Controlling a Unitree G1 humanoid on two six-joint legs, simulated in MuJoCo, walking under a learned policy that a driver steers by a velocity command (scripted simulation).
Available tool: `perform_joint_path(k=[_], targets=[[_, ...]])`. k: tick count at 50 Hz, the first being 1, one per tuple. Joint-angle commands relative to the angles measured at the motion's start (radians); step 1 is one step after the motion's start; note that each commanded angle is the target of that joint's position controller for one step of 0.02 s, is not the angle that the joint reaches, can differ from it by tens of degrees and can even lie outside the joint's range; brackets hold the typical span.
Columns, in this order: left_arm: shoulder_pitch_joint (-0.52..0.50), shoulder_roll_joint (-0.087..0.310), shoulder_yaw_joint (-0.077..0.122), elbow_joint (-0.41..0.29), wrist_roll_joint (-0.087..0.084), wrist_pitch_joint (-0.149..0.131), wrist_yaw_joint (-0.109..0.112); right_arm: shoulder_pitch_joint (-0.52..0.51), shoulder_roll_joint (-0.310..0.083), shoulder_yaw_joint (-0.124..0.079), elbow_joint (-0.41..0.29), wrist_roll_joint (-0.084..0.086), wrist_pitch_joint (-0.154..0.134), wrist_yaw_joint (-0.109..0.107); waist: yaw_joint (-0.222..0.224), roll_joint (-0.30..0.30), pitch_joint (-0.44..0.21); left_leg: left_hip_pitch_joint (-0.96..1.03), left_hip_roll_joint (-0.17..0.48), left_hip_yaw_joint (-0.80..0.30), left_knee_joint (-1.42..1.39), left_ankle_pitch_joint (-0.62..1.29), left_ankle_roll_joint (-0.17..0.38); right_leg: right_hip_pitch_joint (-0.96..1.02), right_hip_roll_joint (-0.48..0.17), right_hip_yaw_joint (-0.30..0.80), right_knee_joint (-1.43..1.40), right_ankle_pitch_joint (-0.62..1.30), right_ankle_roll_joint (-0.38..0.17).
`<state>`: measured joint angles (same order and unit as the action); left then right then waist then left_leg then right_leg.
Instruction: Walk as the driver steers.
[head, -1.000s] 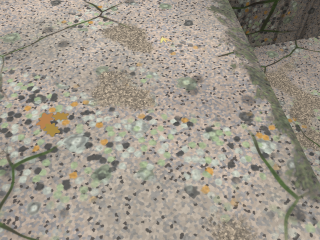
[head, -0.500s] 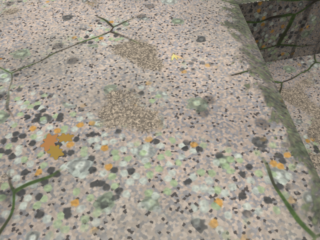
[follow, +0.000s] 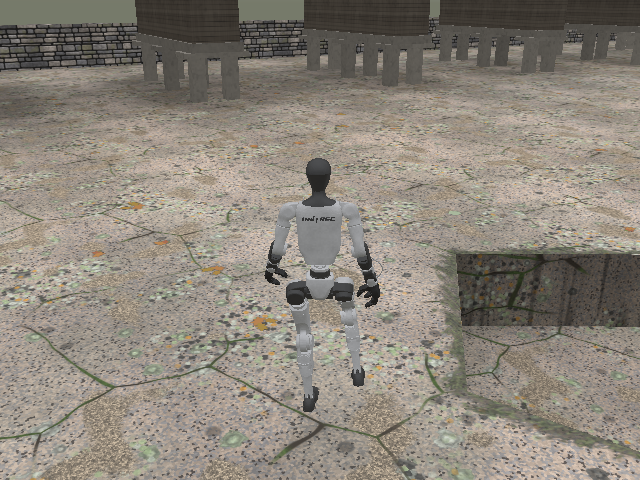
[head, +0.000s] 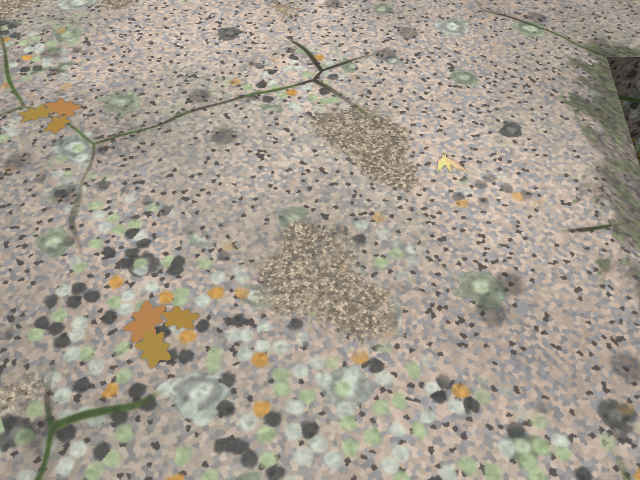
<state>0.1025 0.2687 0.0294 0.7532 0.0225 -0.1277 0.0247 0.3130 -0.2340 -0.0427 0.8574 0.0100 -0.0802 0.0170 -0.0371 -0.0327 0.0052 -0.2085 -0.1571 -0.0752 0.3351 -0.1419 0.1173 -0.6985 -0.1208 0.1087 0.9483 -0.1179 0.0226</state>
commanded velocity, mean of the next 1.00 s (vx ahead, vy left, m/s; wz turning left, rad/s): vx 0.50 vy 0.00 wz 0.21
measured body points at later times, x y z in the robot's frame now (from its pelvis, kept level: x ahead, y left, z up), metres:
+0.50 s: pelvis +0.26 -0.04 +0.00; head +0.29 -0.04 +0.45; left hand +0.21 +0.24 -0.11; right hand +0.50 -0.24 -0.10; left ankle +0.31 +0.15 -0.67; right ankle +0.26 -0.15 -0.74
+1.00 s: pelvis +0.49 +0.09 +0.00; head +0.50 +0.11 +0.45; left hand +0.57 +0.39 -0.11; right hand +0.59 -0.17 -0.11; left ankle +0.44 +0.17 -0.74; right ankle +0.62 -0.06 -0.66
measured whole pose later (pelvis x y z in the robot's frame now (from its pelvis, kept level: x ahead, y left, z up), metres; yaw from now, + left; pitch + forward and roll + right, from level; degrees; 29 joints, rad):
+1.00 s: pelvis +0.49 +0.09 +0.00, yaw +10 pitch +1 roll +2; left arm 0.21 0.30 0.07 0.79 -0.03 -0.04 0.00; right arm 0.34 -0.25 -0.07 0.83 -0.02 -0.11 0.01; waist -0.04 -0.06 -0.01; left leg -0.10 -0.04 0.16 0.27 -0.20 0.06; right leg -0.71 -0.09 0.10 1.04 -0.10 0.00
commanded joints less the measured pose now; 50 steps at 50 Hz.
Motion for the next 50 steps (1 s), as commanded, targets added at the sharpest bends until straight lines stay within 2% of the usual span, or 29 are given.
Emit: perform_joint_path(k=[1, 4, 6, 8, 9, 10, 11, 12, 13, 14, 15, 16, 17, 19, 22, 25, 28, 31, 33, 34, 35, 36, 37, 38, 39, 41, 43, 45, 50], targets=[[-0.037, 0.032, 0.004, -0.067, -0.003, 0.004, 0.008, -0.013, -0.169, -0.042, -0.081, 0.014, -0.012, -0.020, 0.003, 0.083, 0.012, -0.176, 0.200, -0.179, -0.123, 0.079, 0.136, 0.169, 0.071, -0.064, -0.250, 0.181, 0.022], [-0.118, 0.054, 0.009, -0.102, -0.024, -0.002, -0.002, 0.036, -0.171, -0.045, -0.076, 0.021, -0.002, -0.022, -0.036, 0.109, -0.012, -0.076, 0.231, -0.254, -0.073, 0.011, 0.119, 0.187, 0.103, -0.047, -0.377, 0.194, 0.029], [-0.143, 0.082, 0.018, -0.122, -0.028, -0.014, -0.015, 0.055, -0.162, -0.043, -0.077, 0.023, 0.006, -0.027, -0.039, 0.112, -0.020, 0.011, 0.257, -0.326, -0.012, -0.026, 0.113, 0.190, 0.113, -0.021, -0.445, 0.144, 0.016], [-0.122, 0.108, 0.030, -0.126, -0.031, -0.028, -0.025, 0.044, -0.168, -0.045, -0.088, 0.015, 0.015, -0.032, -0.013, 0.140, -0.029, 0.058, 0.275, -0.384, 0.053, -0.001, 0.101, 0.248, 0.124, -0.021, -0.487, 0.053, -0.011], [-0.060, 0.117, 0.038, -0.111, -0.031, -0.034, -0.025, 0.027, -0.159, -0.042, -0.097, 0.013, 0.020, -0.034, 0.024, 0.154, -0.045, 0.055, 0.257, -0.390, 0.101, 0.027, 0.086, 0.335, 0.127, -0.035, -0.529, 0.039, -0.034], [0.046, 0.146, 0.053, -0.090, -0.022, -0.039, -0.020, 0.011, -0.128, -0.031, -0.110, 0.008, 0.019, -0.032, 0.076, 0.148, -0.109, 0.010, 0.214, -0.357, 0.215, 0.066, 0.055, 0.508, 0.087, -0.017, -0.542, 0.035, -0.074], [0.217, 0.208, 0.070, -0.074, -0.010, -0.039, -0.010, 0.000, -0.065, -0.007, -0.133, -0.005, 0.012, -0.026, 0.146, 0.042, -0.243, -0.124, 0.146, -0.250, 0.503, -0.037, 0.011, 0.772, -0.092, 0.143, -0.534, -0.005, -0.149], [0.304, 0.270, 0.089, -0.041, -0.002, -0.021, -0.013, 0.124, -0.034, 0.004, -0.165, 0.025, -0.001, -0.022, 0.089, -0.306, -0.339, -0.479, 0.024, -0.109, 0.773, -0.425, -0.044, 1.062, -0.300, 0.588, -0.607, -0.207, -0.308], [0.279, 0.172, 0.072, -0.061, -0.016, -0.015, -0.016, 0.133, -0.142, -0.014, -0.142, 0.039, -0.001, -0.024, 0.101, -0.218, -0.277, -0.609, 0.120, -0.129, 0.930, -0.415, -0.057, 1.031, -0.324, 0.670, -0.634, -0.380, -0.295], [0.246, 0.112, 0.057, -0.073, -0.021, -0.008, -0.013, 0.042, -0.190, -0.028, -0.150, 0.033, 0.007, -0.024, 0.124, -0.100, -0.156, -0.639, 0.151, -0.118, 0.981, -0.313, -0.068, 0.921, -0.281, 0.512, -0.641, -0.331, -0.249], [0.199, 0.104, 0.051, -0.079, -0.018, -0.002, -0.015, -0.004, -0.173, -0.028, -0.160, 0.019, 0.014, -0.025, 0.107, -0.013, -0.086, -0.606, 0.181, -0.091, 0.974, -0.235, -0.080, 0.801, -0.232, 0.376, -0.662, -0.190, -0.220], [0.175, 0.094, 0.047, -0.069, -0.015, 0.002, -0.020, -0.035, -0.152, -0.029, -0.173, 0.008, 0.013, -0.023, 0.089, 0.001, -0.036, -0.585, 0.202, -0.089, 0.930, -0.183, -0.085, 0.713, -0.187, 0.299, -0.688, -0.091, -0.213], [0.163, 0.080, 0.040, -0.060, -0.010, 0.001, -0.025, -0.033, -0.127, -0.029, -0.177, 0.010, 0.016, -0.018, 0.065, -0.019, -0.013, -0.541, 0.223, -0.080, 0.896, -0.162, -0.083, 0.646, -0.145, 0.219, -0.717, -0.030, -0.201], [0.174, 0.074, 0.041, -0.036, -0.016, -0.006, -0.037, -0.012, -0.083, -0.020, -0.176, 0.016, 0.023, -0.013, 0.047, -0.055, -0.010, -0.496, 0.225, -0.044, 0.844, -0.143, -0.088, 0.588, -0.107, 0.122, -0.757, 0.059, -0.217], [0.197, 0.112, 0.055, -0.004, -0.025, -0.011, -0.042, -0.075, -0.066, -0.011, -0.205, 0.002, 0.023, -0.012, 0.045, -0.040, 0.003, -0.526, 0.239, -0.030, 0.696, -0.070, -0.101, 0.592, -0.113, 0.050, -0.788, 0.195, -0.246], [0.212, 0.134, 0.059, 0.018, -0.034, 0.002, -0.037, -0.169, -0.051, 0.001, -0.229, -0.002, 0.009, 0.000, 0.069, -0.036, 0.006, -0.492, 0.255, 0.021, 0.494, 0.075, -0.100, 0.601, -0.095, -0.023, -0.795, 0.228, -0.230], [0.261, 0.157, 0.060, 0.044, -0.044, 0.014, -0.034, -0.271, -0.049, 0.006, -0.256, 0.006, 0.000, 0.012, 0.106, -0.049, 0.026, -0.420, 0.231, 0.066, 0.348, 0.143, -0.098, 0.598, -0.089, -0.062, -0.787, 0.180, -0.212], [0.296, 0.174, 0.062, 0.073, -0.052, 0.028, -0.034, -0.333, -0.073, -0.001, -0.289, 0.015, -0.005, 0.022, 0.110, -0.068, 0.048, -0.401, 0.217, 0.073, 0.269, 0.083, -0.070, 0.662, -0.136, -0.043, -0.765, 0.163, -0.198], [0.289, 0.189, 0.065, 0.084, -0.056, 0.040, -0.031, -0.316, -0.097, -0.010, -0.294, 0.012, -0.009, 0.027, 0.079, -0.078, 0.037, -0.334, 0.195, 0.090, 0.217, 0.024, -0.038, 0.700, -0.155, -0.044, -0.712, 0.251, -0.181], [0.278, 0.193, 0.064, 0.087, -0.059, 0.046, -0.029, -0.247, -0.117, -0.023, -0.276, 0.006, -0.012, 0.024, 0.029, -0.072, -0.001, -0.205, 0.166, 0.112, 0.171, 0.032, -0.020, 0.684, -0.135, -0.061, -0.623, 0.390, -0.164], [0.282, 0.176, 0.055, 0.089, -0.057, 0.049, -0.027, -0.102, -0.162, -0.050, -0.231, 0.001, -0.012, 0.016, -0.039, -0.048, -0.088, 0.010, 0.146, 0.122, 0.148, 0.048, 0.005, 0.629, -0.085, -0.097, -0.451, 0.491, -0.140], [0.268, 0.131, 0.033, 0.059, -0.035, 0.044, -0.026, 0.091, -0.243, -0.077, -0.197, -0.014, -0.009, 0.000, -0.119, 0.049, -0.234, 0.322, 0.325, -0.069, 0.169, 0.076, 0.067, 0.420, -0.026, -0.139, -0.145, 0.271, -0.098], [0.376, 0.003, -0.005, 0.036, -0.032, 0.026, -0.029, 0.137, -0.325, -0.087, -0.192, -0.028, -0.003, -0.006, -0.056, 0.311, -0.349, 0.602, 0.576, -0.517, 0.068, -0.051, 0.200, 0.039, 0.141, -0.127, 0.205, -0.405, -0.043], [0.351, 0.102, 0.020, 0.057, -0.057, 0.012, -0.031, 0.160, -0.239, -0.069, -0.186, -0.018, -0.006, -0.003, -0.095, 0.232, -0.359, 0.556, 0.583, -0.616, -0.002, -0.153, 0.207, -0.055, 0.119, 0.025, 0.350, -0.457, -0.048], [0.277, 0.147, 0.037, 0.032, -0.077, 0.010, -0.031, 0.101, -0.193, -0.053, -0.182, -0.009, -0.010, -0.001, -0.076, 0.190, -0.211, 0.440, 0.549, -0.449, -0.013, -0.110, 0.162, -0.113, 0.076, 0.019, 0.368, -0.371, -0.057], [0.210, 0.129, 0.042, 0.024, -0.051, 0.024, -0.022, -0.034, -0.123, -0.033, -0.185, -0.010, -0.019, 0.008, -0.009, 0.128, -0.088, 0.207, 0.456, -0.233, -0.075, 0.003, 0.106, -0.043, 0.006, -0.009, 0.276, -0.216, -0.048], [0.251, 0.093, 0.044, 0.037, -0.053, 0.056, -0.023, -0.082, -0.093, -0.030, -0.171, -0.019, -0.036, 0.013, 0.042, 0.149, -0.054, 0.085, 0.415, -0.114, -0.145, 0.076, 0.089, 0.055, -0.017, -0.001, 0.242, -0.136, -0.042], [0.250, 0.064, 0.043, 0.034, -0.054, 0.076, -0.024, -0.081, -0.106, -0.039, -0.145, -0.023, -0.050, 0.010, 0.059, 0.118, -0.024, 0.047, 0.412, -0.031, -0.180, 0.174, 0.092, 0.048, -0.014, 0.009, 0.223, -0.084, -0.034], [0.138, 0.049, 0.046, -0.009, -0.047, 0.080, -0.031, -0.046, -0.133, -0.050, -0.092, -0.028, -0.047, -0.016, 0.040, 0.088, 0.028, 0.098, 0.402, 0.116, -0.203, 0.241, 0.069, -0.047, 0.005, 0.028, 0.026, 0.125, -0.025]])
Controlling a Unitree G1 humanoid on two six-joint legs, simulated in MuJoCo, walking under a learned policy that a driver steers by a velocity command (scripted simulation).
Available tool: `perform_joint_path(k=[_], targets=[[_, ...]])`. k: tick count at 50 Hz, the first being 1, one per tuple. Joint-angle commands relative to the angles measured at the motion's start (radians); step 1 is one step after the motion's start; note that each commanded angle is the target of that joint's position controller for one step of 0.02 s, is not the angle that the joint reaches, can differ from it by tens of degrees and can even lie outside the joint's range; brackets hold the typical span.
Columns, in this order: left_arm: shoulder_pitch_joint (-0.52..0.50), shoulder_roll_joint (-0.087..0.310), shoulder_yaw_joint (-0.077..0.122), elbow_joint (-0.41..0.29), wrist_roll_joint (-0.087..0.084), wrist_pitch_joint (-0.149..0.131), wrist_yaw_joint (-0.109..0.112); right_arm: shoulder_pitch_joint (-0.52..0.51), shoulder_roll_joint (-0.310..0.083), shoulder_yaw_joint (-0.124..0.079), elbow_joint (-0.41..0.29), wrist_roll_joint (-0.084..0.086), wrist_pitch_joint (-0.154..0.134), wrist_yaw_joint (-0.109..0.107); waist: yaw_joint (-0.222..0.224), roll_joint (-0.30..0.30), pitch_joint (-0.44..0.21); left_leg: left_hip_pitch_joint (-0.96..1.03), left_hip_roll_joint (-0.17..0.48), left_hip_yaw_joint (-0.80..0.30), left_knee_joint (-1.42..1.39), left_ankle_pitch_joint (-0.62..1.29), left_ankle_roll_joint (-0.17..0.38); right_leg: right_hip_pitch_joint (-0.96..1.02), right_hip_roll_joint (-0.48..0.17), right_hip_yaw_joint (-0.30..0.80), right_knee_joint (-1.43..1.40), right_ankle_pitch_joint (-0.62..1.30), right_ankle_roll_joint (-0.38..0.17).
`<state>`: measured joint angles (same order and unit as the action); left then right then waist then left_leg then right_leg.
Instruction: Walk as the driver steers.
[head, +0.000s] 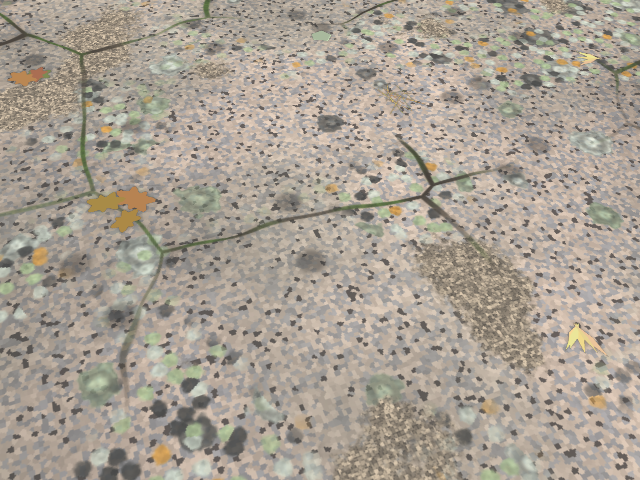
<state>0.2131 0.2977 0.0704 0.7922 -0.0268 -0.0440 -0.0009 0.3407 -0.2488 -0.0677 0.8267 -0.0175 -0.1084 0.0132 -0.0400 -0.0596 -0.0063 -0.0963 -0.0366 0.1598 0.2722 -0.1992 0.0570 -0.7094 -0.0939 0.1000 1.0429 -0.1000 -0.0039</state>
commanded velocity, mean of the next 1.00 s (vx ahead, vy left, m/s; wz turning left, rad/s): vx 0.49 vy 0.00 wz -0.47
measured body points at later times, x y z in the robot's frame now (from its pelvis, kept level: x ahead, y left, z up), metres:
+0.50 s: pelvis +0.26 -0.08 +0.00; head +0.29 -0.10 +0.44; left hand +0.43 +0.16 -0.11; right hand +0.35 -0.39 -0.10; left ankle +0.35 +0.10 -0.66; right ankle +0.26 -0.15 -0.75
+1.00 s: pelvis +0.53 -0.11 +0.00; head +0.56 -0.11 +0.45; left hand +0.79 +0.04 -0.11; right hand +0.45 -0.38 -0.11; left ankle +0.58 -0.03 -0.75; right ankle +0.48 -0.25 -0.67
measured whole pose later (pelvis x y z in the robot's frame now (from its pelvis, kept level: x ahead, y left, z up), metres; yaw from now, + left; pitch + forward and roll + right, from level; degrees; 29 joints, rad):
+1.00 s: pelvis +0.53 -0.11 +0.00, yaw -29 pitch +2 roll +1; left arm 0.22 0.28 0.06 0.68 0.00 -0.05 0.01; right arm 0.32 -0.25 -0.05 0.82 -0.01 -0.10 0.02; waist -0.04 -0.05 0.02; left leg -0.21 -0.05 0.01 0.35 -0.17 0.05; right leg -0.57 -0.04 0.06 1.03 -0.32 0.00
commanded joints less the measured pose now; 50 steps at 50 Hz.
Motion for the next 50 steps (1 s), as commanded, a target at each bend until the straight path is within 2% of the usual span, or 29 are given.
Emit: perform_joint_path(k=[1, 6, 9, 12, 13, 14, 15, 16, 17, 18, 19, 20, 21, 24, 29, 32, 34, 36, 38, 39, 40, 41, 42, 43, 44, 45, 47, 49, 50], targets=[[-0.002, 0.016, 0.002, -0.057, 0.004, -0.005, -0.012, -0.073, -0.126, -0.026, -0.056, 0.001, -0.016, -0.015, 0.033, 0.112, 0.049, -0.008, 0.277, -0.093, -0.143, 0.294, 0.120, -0.029, -0.019, 0.019, -0.128, 0.149, -0.001], [-0.178, -0.009, -0.014, -0.139, 0.007, -0.009, -0.045, 0.003, -0.163, -0.036, -0.012, 0.014, 0.008, -0.027, -0.038, 0.089, 0.107, 0.117, 0.317, -0.021, -0.122, 0.312, 0.104, -0.069, -0.014, -0.075, -0.316, 0.164, -0.031], [-0.230, -0.007, -0.014, -0.188, 0.004, -0.009, -0.065, 0.022, -0.180, -0.041, 0.005, 0.026, 0.031, -0.029, -0.043, 0.100, 0.114, 0.202, 0.338, 0.012, -0.055, 0.425, 0.087, -0.065, 0.006, -0.134, -0.370, 0.051, -0.062], [-0.137, 0.041, 0.012, -0.199, 0.003, -0.001, -0.071, -0.013, -0.227, -0.051, -0.006, 0.034, 0.049, -0.040, 0.036, 0.164, 0.016, 0.215, 0.330, 0.058, 0.155, 0.909, 0.055, 0.152, 0.106, -0.227, -0.379, -0.097, -0.119], [-0.014, 0.082, 0.035, -0.174, 0.000, 0.001, -0.066, -0.030, -0.239, -0.053, -0.009, 0.038, 0.056, -0.043, 0.109, 0.165, -0.050, 0.180, 0.311, 0.073, 0.325, 0.989, 0.038, 0.317, 0.150, -0.241, -0.418, -0.096, -0.150], [0.149, 0.147, 0.071, -0.134, 0.003, 0.005, -0.049, -0.042, -0.232, -0.048, -0.018, 0.042, 0.054, -0.047, 0.195, 0.128, -0.134, 0.033, 0.267, 0.086, 0.566, 0.862, 0.000, 0.593, 0.165, -0.193, -0.496, -0.025, -0.192], [0.224, 0.252, 0.095, -0.114, 0.004, 0.013, -0.025, -0.001, -0.122, -0.016, -0.056, 0.006, 0.039, -0.042, 0.162, -0.091, -0.207, -0.333, 0.162, 0.075, 0.922, 0.139, -0.051, 0.910, -0.068, 0.187, -0.513, 0.007, -0.287], [0.199, 0.281, 0.088, -0.152, 0.012, -0.005, -0.031, 0.028, -0.077, 0.009, -0.099, 0.014, -0.005, -0.025, 0.105, -0.174, -0.372, -0.608, -0.018, -0.163, 1.170, -0.406, -0.078, 1.108, -0.261, 0.751, -0.693, -0.128, -0.470], [0.203, 0.190, 0.064, -0.146, 0.016, -0.015, -0.038, -0.101, -0.162, -0.013, -0.123, 0.050, -0.034, -0.011, 0.166, -0.042, -0.317, -0.716, 0.045, -0.275, 1.188, -0.330, -0.057, 1.081, -0.233, 0.658, -0.745, -0.134, -0.402], [0.160, 0.149, 0.052, -0.143, 0.013, -0.022, -0.038, -0.142, -0.158, -0.009, -0.141, 0.062, -0.045, -0.007, 0.136, -0.020, -0.184, -0.732, 0.084, -0.257, 1.115, -0.241, -0.035, 0.940, -0.192, 0.492, -0.741, -0.074, -0.357], [0.084, 0.122, 0.043, -0.156, 0.008, -0.024, -0.037, -0.140, -0.146, -0.009, -0.127, 0.040, -0.046, -0.016, 0.081, 0.067, -0.108, -0.676, 0.129, -0.251, 1.021, -0.175, -0.036, 0.782, -0.139, 0.375, -0.746, 0.012, -0.315], [0.030, 0.088, 0.032, -0.173, 0.013, -0.025, -0.034, -0.128, -0.160, -0.019, -0.118, 0.020, -0.036, -0.022, 0.046, 0.058, -0.072, -0.608, 0.155, -0.249, 0.947, -0.136, -0.044, 0.668, -0.104, 0.299, -0.761, 0.104, -0.295], [0.008, 0.079, 0.028, -0.187, 0.021, -0.025, -0.030, -0.108, -0.160, -0.023, -0.118, 0.015, -0.020, -0.019, 0.020, 0.041, -0.063, -0.551, 0.166, -0.251, 0.916, -0.110, -0.053, 0.596, -0.081, 0.268, -0.785, 0.142, -0.291], [0.027, 0.111, 0.036, -0.179, 0.017, -0.034, -0.015, -0.122, -0.124, -0.017, -0.131, -0.001, 0.008, -0.023, 0.009, 0.036, -0.046, -0.522, 0.152, -0.222, 0.800, -0.042, -0.101, 0.492, -0.050, 0.197, -0.812, 0.258, -0.301], [0.099, 0.131, 0.041, -0.152, 0.005, -0.020, 0.009, -0.320, -0.083, 0.005, -0.181, 0.006, 0.004, -0.016, 0.083, -0.020, -0.010, -0.486, 0.084, -0.210, 0.418, 0.233, -0.123, 0.457, 0.015, 0.145, -0.791, 0.121, -0.234], [0.138, 0.143, 0.045, -0.136, 0.000, -0.013, 0.012, -0.391, -0.101, 0.002, -0.203, 0.022, -0.008, -0.001, 0.112, -0.039, -0.002, -0.435, 0.051, -0.219, 0.302, 0.270, -0.116, 0.482, -0.010, 0.207, -0.759, 0.036, -0.220], [0.149, 0.134, 0.043, -0.129, -0.002, -0.008, 0.015, -0.396, -0.129, -0.008, -0.211, 0.025, -0.018, 0.008, 0.106, -0.047, -0.005, -0.411, 0.042, -0.241, 0.245, 0.227, -0.099, 0.535, -0.032, 0.271, -0.708, -0.002, -0.210], [0.138, 0.127, 0.043, -0.126, 0.004, -0.005, 0.019, -0.347, -0.149, -0.017, -0.201, 0.026, -0.028, 0.013, 0.080, -0.078, -0.011, -0.361, 0.047, -0.234, 0.224, 0.164, -0.069, 0.580, -0.059, 0.307, -0.658, 0.018, -0.194], [0.126, 0.082, 0.027, -0.130, 0.010, -0.004, 0.016, -0.202, -0.174, -0.036, -0.164, 0.012, -0.038, 0.007, 0.007, -0.075, -0.076, -0.145, 0.053, -0.211, 0.168, 0.152, -0.014, 0.569, 0.002, 0.271, -0.513, 0.136, -0.151], [0.129, 0.031, 0.006, -0.145, 0.025, -0.007, 0.012, -0.064, -0.221, -0.048, -0.152, -0.003, -0.040, 0.001, -0.050, 0.021, -0.202, 0.089, 0.203, -0.360, 0.182, 0.126, 0.051, 0.464, 0.060, 0.196, -0.251, 0.031, -0.114], [0.278, -0.019, -0.009, -0.155, -0.005, -0.017, 0.014, 0.048, -0.308, -0.072, -0.104, -0.012, -0.029, 0.007, 0.000, 0.365, -0.301, 0.397, 0.400, -0.820, 0.089, -0.085, 0.226, 0.105, 0.210, 0.069, 0.078, -0.373, -0.038], [0.280, 0.064, 0.001, -0.132, -0.015, -0.023, 0.017, 0.057, -0.224, -0.055, -0.100, 0.021, -0.026, 0.016, -0.021, 0.321, -0.251, 0.400, 0.435, -0.976, 0.021, -0.315, 0.239, -0.051, 0.163, 0.110, 0.227, -0.471, -0.028], [0.167, 0.118, 0.014, -0.140, -0.012, -0.022, 0.015, 0.012, -0.161, -0.037, -0.109, 0.028, -0.021, 0.013, -0.045, 0.208, -0.120, 0.290, 0.395, -0.836, 0.011, -0.317, 0.197, -0.094, 0.126, 0.112, 0.267, -0.383, -0.030], [0.092, 0.113, 0.012, -0.157, 0.002, -0.022, 0.016, -0.038, -0.142, -0.028, -0.120, 0.018, -0.012, 0.011, -0.032, 0.131, -0.060, 0.179, 0.351, -0.704, 0.005, -0.217, 0.169, -0.070, 0.089, 0.069, 0.248, -0.312, -0.029], [0.042, 0.101, 0.012, -0.173, 0.018, -0.028, 0.013, -0.070, -0.124, -0.020, -0.115, 0.013, -0.006, 0.011, -0.015, 0.111, -0.007, 0.087, 0.312, -0.621, -0.017, -0.104, 0.164, -0.056, 0.060, 0.050, 0.186, -0.261, -0.028], [0.040, 0.088, 0.013, -0.176, 0.021, -0.029, 0.008, -0.085, -0.110, -0.011, -0.114, 0.006, -0.007, 0.009, 0.011, 0.131, -0.001, 0.032, 0.280, -0.556, -0.036, -0.021, 0.153, -0.010, 0.028, 0.035, 0.137, -0.225, -0.029], [0.060, 0.054, 0.008, -0.169, 0.020, -0.024, 0.005, -0.096, -0.104, -0.005, -0.102, 0.008, -0.011, 0.009, 0.037, 0.161, -0.002, -0.027, 0.252, -0.456, -0.042, 0.302, 0.159, 0.059, 0.024, -0.006, 0.064, -0.227, -0.009], [0.046, 0.022, -0.003, -0.174, 0.029, -0.019, 0.010, -0.090, -0.132, -0.009, -0.080, 0.008, -0.012, 0.006, 0.047, 0.149, -0.018, -0.045, 0.250, -0.362, -0.026, 0.625, 0.174, 0.091, 0.030, -0.037, -0.046, -0.216, 0.018], [0.029, 0.007, -0.010, -0.178, 0.032, -0.018, 0.011, -0.092, -0.149, -0.012, -0.070, 0.011, -0.008, 0.001, 0.045, 0.148, -0.031, -0.047, 0.245, -0.323, -0.020, 0.697, 0.171, 0.111, 0.031, -0.048, -0.111, -0.175, 0.026]])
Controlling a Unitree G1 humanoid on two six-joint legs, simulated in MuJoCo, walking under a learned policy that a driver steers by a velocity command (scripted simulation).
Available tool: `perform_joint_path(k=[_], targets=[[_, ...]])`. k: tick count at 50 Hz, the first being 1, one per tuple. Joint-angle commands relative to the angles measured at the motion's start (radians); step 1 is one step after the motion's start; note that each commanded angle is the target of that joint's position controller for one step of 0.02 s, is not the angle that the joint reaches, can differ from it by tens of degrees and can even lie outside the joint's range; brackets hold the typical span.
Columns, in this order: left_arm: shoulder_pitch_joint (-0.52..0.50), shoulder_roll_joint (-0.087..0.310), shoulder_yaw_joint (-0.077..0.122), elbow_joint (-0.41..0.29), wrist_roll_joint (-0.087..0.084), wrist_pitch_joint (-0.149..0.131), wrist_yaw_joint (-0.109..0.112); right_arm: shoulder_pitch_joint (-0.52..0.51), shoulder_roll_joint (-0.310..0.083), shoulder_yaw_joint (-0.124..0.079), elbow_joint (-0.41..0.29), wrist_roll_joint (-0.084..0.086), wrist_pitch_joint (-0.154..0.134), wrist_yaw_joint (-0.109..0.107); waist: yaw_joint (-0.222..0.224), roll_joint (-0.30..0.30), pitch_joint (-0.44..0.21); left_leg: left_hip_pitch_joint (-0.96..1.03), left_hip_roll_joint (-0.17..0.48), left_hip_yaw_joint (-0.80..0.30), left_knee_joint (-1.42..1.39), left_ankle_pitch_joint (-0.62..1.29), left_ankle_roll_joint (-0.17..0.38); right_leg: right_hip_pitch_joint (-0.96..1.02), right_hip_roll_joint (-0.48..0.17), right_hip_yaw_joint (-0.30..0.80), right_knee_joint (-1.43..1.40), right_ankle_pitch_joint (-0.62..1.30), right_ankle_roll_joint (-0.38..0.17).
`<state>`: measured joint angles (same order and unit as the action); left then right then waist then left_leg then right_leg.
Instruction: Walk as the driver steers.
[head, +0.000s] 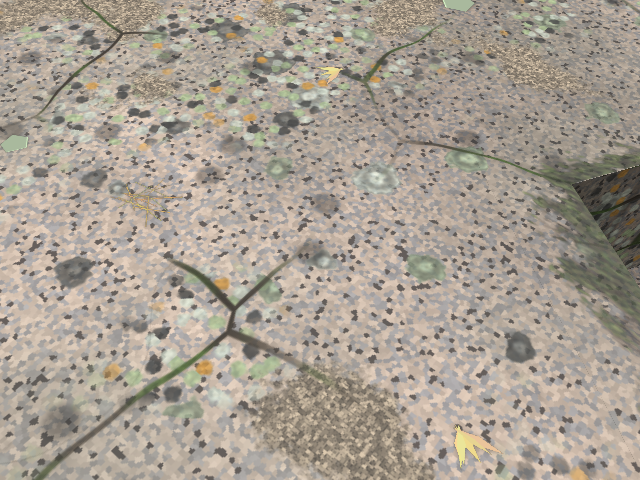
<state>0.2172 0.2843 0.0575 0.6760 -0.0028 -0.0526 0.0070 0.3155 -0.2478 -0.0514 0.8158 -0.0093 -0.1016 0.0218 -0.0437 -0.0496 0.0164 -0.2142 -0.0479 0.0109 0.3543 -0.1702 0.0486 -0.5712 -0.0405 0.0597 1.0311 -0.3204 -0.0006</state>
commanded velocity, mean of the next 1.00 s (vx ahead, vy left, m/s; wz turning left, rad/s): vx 0.08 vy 0.00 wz -0.04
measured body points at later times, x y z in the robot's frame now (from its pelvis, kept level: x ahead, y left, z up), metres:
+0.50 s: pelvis +0.12 -0.02 -0.02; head +0.13 -0.03 +0.43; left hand +0.28 +0.21 -0.12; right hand +0.21 -0.29 -0.14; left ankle +0.12 +0.12 -0.75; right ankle +0.19 -0.13 -0.75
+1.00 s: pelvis +0.16 +0.00 -0.01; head +0.17 +0.00 +0.44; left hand +0.24 +0.26 -0.15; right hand +0.21 -0.25 -0.16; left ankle +0.12 +0.12 -0.75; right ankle +0.19 -0.13 -0.75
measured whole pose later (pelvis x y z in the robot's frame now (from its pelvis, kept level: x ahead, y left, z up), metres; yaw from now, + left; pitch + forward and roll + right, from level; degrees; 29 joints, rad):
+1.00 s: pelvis +0.16 +0.00 -0.01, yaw -1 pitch -2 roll +0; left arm 0.17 0.22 0.05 0.99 0.00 0.01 0.04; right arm 0.23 -0.21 -0.01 1.01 0.00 -0.01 -0.03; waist -0.01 0.00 0.04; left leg -0.16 0.01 0.00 0.52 -0.33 0.00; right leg -0.27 -0.01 0.03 0.52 -0.22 0.02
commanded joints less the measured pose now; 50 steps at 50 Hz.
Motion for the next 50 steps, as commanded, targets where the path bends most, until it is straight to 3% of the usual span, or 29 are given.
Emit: perform_joint_path(k=[1, 4, 7, 10, 11, 12, 13, 14, 15, 16, 18, 20, 23, 25, 26, 27, 28, 30, 33, 40, 50], targets=[[0.008, 0.009, -0.003, -0.061, 0.008, -0.009, 0.002, -0.067, -0.163, -0.031, -0.051, 0.006, -0.007, -0.012, 0.044, 0.142, -0.069, 0.066, 0.243, -0.135, -0.098, 0.697, 0.170, 0.006, -0.019, -0.020, -0.163, 0.103, 0.026], [-0.062, 0.010, -0.005, -0.061, 0.000, -0.005, -0.005, -0.039, -0.174, -0.029, -0.024, 0.015, 0.016, -0.022, 0.014, 0.156, -0.088, 0.061, 0.215, -0.073, -0.089, 0.663, 0.140, 0.099, 0.009, -0.043, -0.328, 0.274, 0.025], [-0.122, 0.029, 0.003, -0.079, 0.001, -0.004, -0.013, -0.015, -0.176, -0.025, 0.001, 0.021, 0.031, -0.024, -0.002, 0.157, -0.082, 0.104, 0.238, -0.095, -0.048, 0.587, 0.130, 0.134, 0.024, -0.032, -0.429, 0.294, 0.005], [-0.070, 0.052, 0.018, -0.061, 0.014, -0.012, -0.017, -0.047, -0.171, -0.021, 0.007, 0.034, 0.041, -0.027, 0.046, 0.139, -0.094, 0.107, 0.220, -0.112, 0.065, 0.485, 0.088, 0.274, 0.048, -0.048, -0.604, 0.369, -0.045], [-0.035, 0.094, 0.030, -0.052, 0.022, -0.013, -0.009, -0.018, -0.150, -0.014, 0.012, 0.024, 0.036, -0.027, 0.050, 0.098, -0.124, 0.071, 0.171, -0.092, 0.141, 0.430, 0.046, 0.393, 0.002, -0.006, -0.636, 0.583, -0.075], [0.013, 0.160, 0.040, -0.059, 0.041, -0.010, 0.001, 0.036, -0.105, 0.004, 0.001, -0.008, 0.022, -0.023, 0.030, -0.025, -0.227, -0.070, 0.106, -0.055, 0.293, 0.166, -0.005, 0.622, -0.161, 0.136, -0.537, 0.987, -0.153], [0.026, 0.101, 0.022, -0.052, 0.041, 0.003, 0.005, 0.122, -0.047, 0.028, 0.026, -0.006, 0.023, -0.021, 0.025, -0.161, -0.320, -0.192, 0.062, -0.038, 0.448, -0.267, -0.058, 0.734, -0.310, 0.282, -0.531, 1.083, -0.300], [0.047, 0.031, 0.003, -0.038, 0.028, 0.013, -0.003, 0.074, -0.097, 0.019, 0.028, 0.006, 0.040, -0.020, 0.058, -0.153, -0.307, -0.235, 0.073, -0.075, 0.547, -0.512, -0.089, 0.687, -0.317, 0.342, -0.577, 0.953, -0.326], [0.022, 0.028, -0.002, -0.025, 0.018, 0.015, -0.011, 0.027, -0.129, 0.008, 0.015, 0.014, 0.059, -0.023, 0.056, -0.108, -0.244, -0.277, 0.091, -0.086, 0.591, -0.531, -0.102, 0.622, -0.287, 0.330, -0.612, 0.768, -0.298], [-0.022, 0.043, 0.000, -0.026, 0.017, 0.017, -0.014, -0.004, -0.131, 0.002, 0.016, 0.013, 0.081, -0.031, 0.047, -0.061, -0.195, -0.282, 0.105, -0.084, 0.600, -0.496, -0.113, 0.545, -0.260, 0.304, -0.645, 0.622, -0.266], [-0.132, 0.079, 0.010, -0.034, 0.022, 0.023, -0.013, -0.011, -0.122, -0.002, 0.022, 0.006, 0.116, -0.047, 0.004, -0.073, -0.125, -0.183, 0.122, -0.076, 0.508, -0.382, -0.130, 0.348, -0.207, 0.231, -0.714, 0.423, -0.218], [-0.169, 0.074, 0.011, -0.027, 0.031, 0.031, -0.008, 0.015, -0.087, 0.005, 0.048, 0.003, 0.124, -0.052, -0.012, -0.098, -0.118, -0.060, 0.098, -0.037, 0.408, -0.256, -0.129, 0.243, -0.150, 0.150, -0.734, 0.337, -0.198], [-0.165, 0.040, 0.001, 0.002, 0.019, 0.038, -0.002, 0.018, -0.067, 0.008, 0.069, -0.006, 0.119, -0.047, -0.020, -0.086, -0.122, 0.071, 0.076, -0.002, 0.205, -0.031, -0.100, 0.199, -0.102, 0.096, -0.717, 0.089, -0.156], [-0.105, 0.014, -0.008, 0.043, 0.021, 0.037, -0.003, -0.030, -0.106, 0.005, 0.044, -0.026, 0.118, -0.047, 0.007, -0.029, -0.059, 0.077, 0.134, -0.068, 0.099, 0.002, -0.056, 0.160, -0.050, 0.078, -0.700, -0.147, -0.067], [-0.077, 0.026, -0.002, 0.045, 0.023, 0.036, -0.004, -0.060, -0.171, -0.010, 0.041, -0.012, 0.119, -0.054, 0.051, 0.066, -0.006, -0.018, 0.152, -0.076, 0.092, -0.135, -0.024, 0.177, -0.002, 0.039, -0.685, -0.142, -0.033], [-0.097, 0.028, -0.002, 0.050, 0.024, 0.036, 0.002, -0.080, -0.150, -0.010, 0.050, -0.006, 0.114, -0.053, 0.043, 0.124, 0.018, -0.139, 0.137, -0.084, 0.049, -0.294, -0.010, 0.266, 0.026, -0.002, -0.640, -0.067, -0.012], [-0.106, 0.035, 0.002, 0.055, 0.020, 0.035, 0.008, -0.097, -0.116, 0.000, 0.051, -0.010, 0.105, -0.053, 0.045, 0.136, 0.029, -0.184, 0.132, -0.088, 0.020, -0.314, -0.020, 0.318, 0.026, -0.007, -0.604, -0.002, -0.011], [-0.089, 0.030, 0.005, 0.078, 0.017, 0.038, 0.016, -0.111, -0.094, 0.008, 0.060, -0.011, 0.085, -0.051, 0.050, 0.151, 0.018, -0.172, 0.126, -0.080, 0.017, -0.233, -0.042, 0.353, 0.021, -0.009, -0.576, 0.092, -0.024], [-0.067, 0.025, 0.007, 0.112, 0.016, 0.037, 0.016, -0.078, -0.097, 0.008, 0.086, -0.001, 0.071, -0.050, 0.041, 0.106, -0.012, -0.115, 0.118, -0.069, 0.049, -0.132, -0.046, 0.370, 0.018, -0.010, -0.562, 0.200, -0.030], [-0.046, 0.029, 0.012, 0.192, 0.007, 0.045, 0.021, -0.057, -0.089, 0.013, 0.126, 0.004, 0.077, -0.052, 0.034, 0.056, -0.026, -0.065, 0.101, -0.051, 0.070, -0.007, -0.037, 0.402, 0.013, -0.014, -0.548, 0.315, -0.020], [-0.043, 0.037, 0.012, 0.292, 0.003, 0.062, 0.037, -0.047, -0.069, 0.018, 0.176, 0.005, 0.082, -0.051, 0.039, 0.053, -0.008, -0.041, 0.087, -0.035, 0.052, 0.044, -0.034, 0.423, 0.010, -0.016, -0.560, 0.327, -0.012]])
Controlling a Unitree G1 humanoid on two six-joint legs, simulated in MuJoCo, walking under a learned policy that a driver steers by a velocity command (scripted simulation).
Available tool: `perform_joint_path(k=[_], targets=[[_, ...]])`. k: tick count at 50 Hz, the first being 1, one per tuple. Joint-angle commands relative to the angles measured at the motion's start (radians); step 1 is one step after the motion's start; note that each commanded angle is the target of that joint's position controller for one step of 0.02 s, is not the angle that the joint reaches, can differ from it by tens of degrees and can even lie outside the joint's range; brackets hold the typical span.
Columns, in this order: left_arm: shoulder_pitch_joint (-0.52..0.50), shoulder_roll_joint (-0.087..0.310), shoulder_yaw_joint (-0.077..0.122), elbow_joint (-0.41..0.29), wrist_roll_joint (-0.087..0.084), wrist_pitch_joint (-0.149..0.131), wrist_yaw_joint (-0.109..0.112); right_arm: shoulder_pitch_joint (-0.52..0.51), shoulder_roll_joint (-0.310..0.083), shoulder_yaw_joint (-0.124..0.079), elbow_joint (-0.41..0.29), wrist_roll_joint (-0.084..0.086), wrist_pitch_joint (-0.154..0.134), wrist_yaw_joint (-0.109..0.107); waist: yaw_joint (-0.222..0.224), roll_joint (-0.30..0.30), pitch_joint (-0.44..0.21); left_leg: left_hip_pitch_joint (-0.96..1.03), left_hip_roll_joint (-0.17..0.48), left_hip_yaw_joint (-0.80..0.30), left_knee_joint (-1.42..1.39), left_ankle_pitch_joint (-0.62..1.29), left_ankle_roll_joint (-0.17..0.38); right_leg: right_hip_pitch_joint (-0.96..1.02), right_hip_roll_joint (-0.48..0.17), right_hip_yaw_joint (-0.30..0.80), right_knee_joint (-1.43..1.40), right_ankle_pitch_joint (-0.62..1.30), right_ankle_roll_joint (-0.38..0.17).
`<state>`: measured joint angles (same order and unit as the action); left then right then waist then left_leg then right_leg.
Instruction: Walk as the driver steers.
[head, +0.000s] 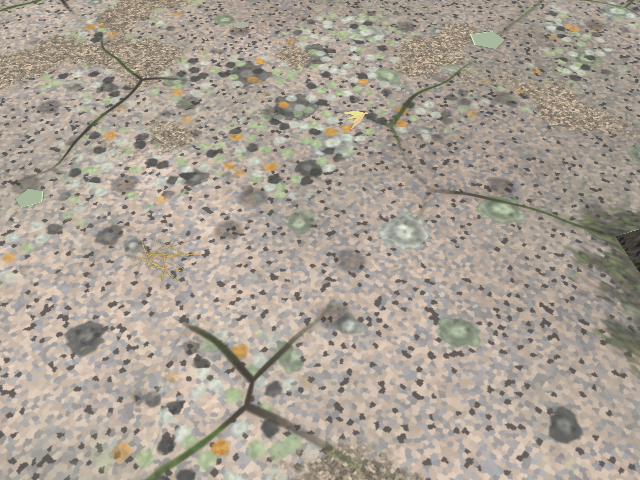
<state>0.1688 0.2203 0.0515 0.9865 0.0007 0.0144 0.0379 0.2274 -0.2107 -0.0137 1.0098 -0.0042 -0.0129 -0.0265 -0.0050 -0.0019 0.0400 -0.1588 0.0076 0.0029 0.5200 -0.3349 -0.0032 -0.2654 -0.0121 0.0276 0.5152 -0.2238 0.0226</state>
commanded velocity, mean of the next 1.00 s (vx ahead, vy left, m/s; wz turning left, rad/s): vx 0.00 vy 0.00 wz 0.00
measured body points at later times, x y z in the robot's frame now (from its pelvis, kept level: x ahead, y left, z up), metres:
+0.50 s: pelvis +0.00 +0.00 +0.00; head +0.01 +0.01 +0.45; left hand +0.04 +0.25 -0.15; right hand +0.00 -0.24 -0.15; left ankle -0.03 +0.12 -0.73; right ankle +0.03 -0.13 -0.73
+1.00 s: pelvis +0.00 +0.00 +0.00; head +0.01 +0.00 +0.45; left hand +0.02 +0.24 -0.16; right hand -0.02 -0.23 -0.15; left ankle -0.03 +0.12 -0.73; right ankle +0.03 -0.13 -0.73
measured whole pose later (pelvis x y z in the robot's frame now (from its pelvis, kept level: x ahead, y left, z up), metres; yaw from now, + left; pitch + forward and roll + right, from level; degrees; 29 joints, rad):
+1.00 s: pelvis +0.00 +0.00 +0.00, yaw +0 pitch -1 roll +0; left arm 0.21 0.19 0.02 1.15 0.00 0.02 0.05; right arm 0.34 -0.17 0.00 1.09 0.00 -0.02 -0.03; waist 0.00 0.00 0.04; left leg -0.15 0.00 0.01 0.48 -0.32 0.00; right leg -0.26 -0.02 0.04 0.49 -0.21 0.03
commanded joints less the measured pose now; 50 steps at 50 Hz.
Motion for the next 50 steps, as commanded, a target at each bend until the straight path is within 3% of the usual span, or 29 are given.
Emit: perform_joint_path(k=[1, 23, 50], targets=[[0.004, 0.101, 0.018, -0.010, -0.001, -0.004, 0.006, 0.043, -0.105, -0.019, -0.013, 0.000, -0.006, -0.003, 0.001, 0.006, -0.030, -0.095, 0.030, -0.025, -0.116, 0.207, 0.017, 0.118, -0.018, 0.015, -0.046, 0.227, -0.035], [0.019, 0.081, -0.001, 0.116, -0.002, -0.001, 0.010, 0.117, -0.075, -0.007, 0.052, -0.001, -0.005, -0.008, 0.007, 0.005, 0.011, -0.105, 0.017, -0.014, -0.157, 0.118, 0.018, 0.097, -0.013, 0.006, -0.082, 0.139, -0.025], [0.081, 0.058, -0.019, 0.147, -0.005, -0.003, 0.013, 0.204, -0.043, 0.001, 0.071, 0.003, -0.006, -0.011, 0.007, 0.004, 0.023, -0.109, 0.012, -0.007, -0.154, 0.130, 0.018, 0.080, -0.011, 0.003, -0.080, 0.141, -0.026]])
